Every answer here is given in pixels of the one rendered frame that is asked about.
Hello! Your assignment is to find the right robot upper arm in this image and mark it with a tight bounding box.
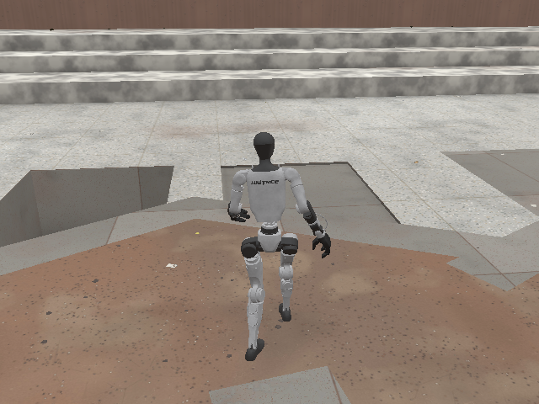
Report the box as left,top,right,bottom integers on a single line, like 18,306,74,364
283,167,310,214

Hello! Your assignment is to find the robot right forearm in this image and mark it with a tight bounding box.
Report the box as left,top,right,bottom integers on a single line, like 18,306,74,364
303,200,326,238

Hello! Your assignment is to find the robot right hand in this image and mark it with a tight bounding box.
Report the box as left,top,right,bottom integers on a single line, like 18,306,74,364
312,233,331,258

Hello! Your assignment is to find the robot torso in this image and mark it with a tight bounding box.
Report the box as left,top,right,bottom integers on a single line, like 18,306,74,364
247,164,286,253

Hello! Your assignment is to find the robot left thigh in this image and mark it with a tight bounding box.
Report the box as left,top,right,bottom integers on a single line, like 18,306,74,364
241,237,265,303

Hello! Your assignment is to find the left robot upper arm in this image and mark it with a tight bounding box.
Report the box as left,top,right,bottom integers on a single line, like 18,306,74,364
229,169,249,214

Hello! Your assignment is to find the robot left forearm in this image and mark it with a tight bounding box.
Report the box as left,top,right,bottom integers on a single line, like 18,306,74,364
227,201,239,218

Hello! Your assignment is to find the robot left hand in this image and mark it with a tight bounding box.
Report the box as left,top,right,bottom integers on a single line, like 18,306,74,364
231,209,250,222

